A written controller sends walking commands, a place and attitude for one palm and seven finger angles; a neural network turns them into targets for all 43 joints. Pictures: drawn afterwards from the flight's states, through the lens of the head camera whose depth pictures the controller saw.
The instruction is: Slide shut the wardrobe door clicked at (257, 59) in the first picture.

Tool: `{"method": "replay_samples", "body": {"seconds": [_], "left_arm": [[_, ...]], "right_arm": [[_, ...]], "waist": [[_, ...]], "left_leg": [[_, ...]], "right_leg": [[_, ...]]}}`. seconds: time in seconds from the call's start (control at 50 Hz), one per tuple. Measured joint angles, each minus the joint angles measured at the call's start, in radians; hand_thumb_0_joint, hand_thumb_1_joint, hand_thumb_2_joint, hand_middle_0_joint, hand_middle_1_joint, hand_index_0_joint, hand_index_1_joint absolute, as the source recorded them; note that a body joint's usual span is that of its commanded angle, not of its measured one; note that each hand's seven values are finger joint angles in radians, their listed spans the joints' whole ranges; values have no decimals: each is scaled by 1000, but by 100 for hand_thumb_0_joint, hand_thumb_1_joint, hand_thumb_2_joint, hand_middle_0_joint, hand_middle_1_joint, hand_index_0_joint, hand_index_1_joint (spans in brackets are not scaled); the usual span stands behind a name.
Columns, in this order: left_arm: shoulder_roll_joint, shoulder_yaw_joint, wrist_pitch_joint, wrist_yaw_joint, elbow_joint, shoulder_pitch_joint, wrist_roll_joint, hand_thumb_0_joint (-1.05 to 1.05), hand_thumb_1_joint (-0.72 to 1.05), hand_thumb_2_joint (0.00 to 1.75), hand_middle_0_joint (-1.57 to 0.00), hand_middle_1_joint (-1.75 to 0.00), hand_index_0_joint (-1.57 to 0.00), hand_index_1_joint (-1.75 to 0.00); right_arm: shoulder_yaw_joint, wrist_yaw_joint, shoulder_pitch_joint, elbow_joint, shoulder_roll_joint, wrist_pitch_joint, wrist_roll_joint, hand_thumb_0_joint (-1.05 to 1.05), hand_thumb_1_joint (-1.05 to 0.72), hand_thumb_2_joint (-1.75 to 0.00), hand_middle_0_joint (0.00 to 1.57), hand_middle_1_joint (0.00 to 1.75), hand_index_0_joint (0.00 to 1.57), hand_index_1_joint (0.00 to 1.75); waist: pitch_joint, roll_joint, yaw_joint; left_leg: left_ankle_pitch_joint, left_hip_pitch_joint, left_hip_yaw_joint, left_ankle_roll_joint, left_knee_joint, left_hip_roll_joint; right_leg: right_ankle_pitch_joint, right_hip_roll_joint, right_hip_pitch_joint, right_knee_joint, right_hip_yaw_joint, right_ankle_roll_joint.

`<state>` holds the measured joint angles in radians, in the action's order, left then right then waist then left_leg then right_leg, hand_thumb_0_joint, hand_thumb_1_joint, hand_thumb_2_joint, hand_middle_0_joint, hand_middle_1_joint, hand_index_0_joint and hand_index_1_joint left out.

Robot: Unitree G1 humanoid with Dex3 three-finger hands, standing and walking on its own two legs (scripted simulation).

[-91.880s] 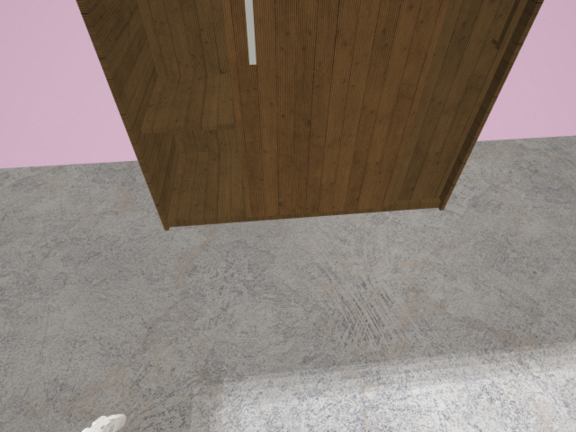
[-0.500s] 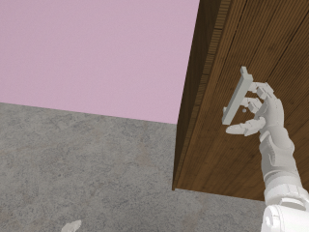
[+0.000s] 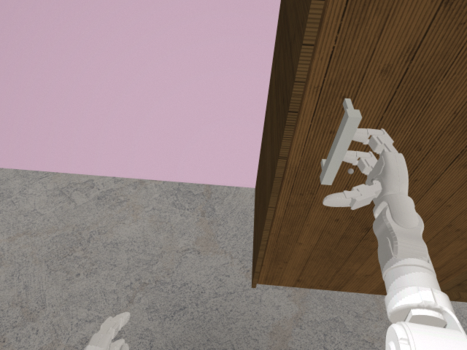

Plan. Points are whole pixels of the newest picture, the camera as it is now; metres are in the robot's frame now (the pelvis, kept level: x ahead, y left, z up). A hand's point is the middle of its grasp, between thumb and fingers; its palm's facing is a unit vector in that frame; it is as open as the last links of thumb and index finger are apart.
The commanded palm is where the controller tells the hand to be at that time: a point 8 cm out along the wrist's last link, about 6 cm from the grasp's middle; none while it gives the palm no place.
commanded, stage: move the hooked fingers beside the handle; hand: right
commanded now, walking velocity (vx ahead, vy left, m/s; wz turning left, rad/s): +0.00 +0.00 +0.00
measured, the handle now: (336, 144) +0.48 -0.15 +0.12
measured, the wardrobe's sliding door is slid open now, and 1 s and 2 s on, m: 0.00 0.00 0.00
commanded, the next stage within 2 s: none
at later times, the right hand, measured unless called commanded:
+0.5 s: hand (346, 165) +0.42 -0.16 +0.11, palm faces +0.02 +1.00 -0.03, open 13.9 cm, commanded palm +0.39 -0.21 +0.12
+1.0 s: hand (360, 168) +0.41 -0.18 +0.12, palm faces +0.03 +1.00 -0.02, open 13.9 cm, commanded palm +0.39 -0.23 +0.12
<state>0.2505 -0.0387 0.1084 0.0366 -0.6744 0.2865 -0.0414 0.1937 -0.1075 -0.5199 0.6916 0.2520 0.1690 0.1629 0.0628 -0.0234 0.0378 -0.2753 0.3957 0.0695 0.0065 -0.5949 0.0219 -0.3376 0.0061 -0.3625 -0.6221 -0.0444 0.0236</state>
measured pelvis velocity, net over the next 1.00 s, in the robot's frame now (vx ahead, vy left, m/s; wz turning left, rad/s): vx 0.01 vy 0.00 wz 0.01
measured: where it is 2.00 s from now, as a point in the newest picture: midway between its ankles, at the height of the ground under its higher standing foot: outside the picture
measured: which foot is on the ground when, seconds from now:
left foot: down 0.00-1.00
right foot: down 0.00-1.00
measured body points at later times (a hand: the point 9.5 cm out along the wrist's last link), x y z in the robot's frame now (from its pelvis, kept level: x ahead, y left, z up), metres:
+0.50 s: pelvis +0.01 +0.00 +0.00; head +0.03 +0.01 +0.45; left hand +0.09 +0.26 -0.11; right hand +0.42 -0.21 +0.12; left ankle +0.02 +0.12 -0.73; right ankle -0.01 -0.10 -0.73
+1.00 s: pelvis +0.01 +0.00 +0.00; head +0.03 +0.00 +0.45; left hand +0.11 +0.25 -0.10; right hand +0.41 -0.23 +0.12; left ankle +0.02 +0.12 -0.73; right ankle -0.01 -0.10 -0.73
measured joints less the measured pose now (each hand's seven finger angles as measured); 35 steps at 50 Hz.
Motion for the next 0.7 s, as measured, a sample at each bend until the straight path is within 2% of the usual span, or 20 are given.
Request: {"method": "replay_samples", "body": {"seconds": [0.22, 0.38, 0.7], "left_arm": [[1, -3, -3, -1, -18, 14, 2, 1, 90, 89, -21, -30, -20, -30], [1, 2, -13, -7, 0, 40, 7, 1, 90, 89, -21, -30, -20, -30], [8, 8, -20, 2, 1, 31, 1, 1, 91, 89, -21, -30, -20, -30]], "right_arm": [[-13, -7, -57, 49, 7, 0, -8, -1, 50, -30, 30, 120, 29, 123], [36, -12, -30, 35, 15, 2, -18, -1, 50, -30, 30, 120, 30, 121], [45, -34, 28, -26, 36, -5, -2, -1, 50, -30, 30, 120, 30, 120]], "waist": [[-12, -3, 9], [4, -1, 30], [-2, -5, 16]], "left_leg": [[-3, 10, 2, -1, -6, 1], [-2, 13, -20, 0, 3, -10], [2, -11, -14, 1, 23, -14]], "right_leg": [[-5, -1, -12, -10, 3, 1], [-8, 8, -2, 6, -20, 0], [-7, 11, 15, 18, -13, -2]]}}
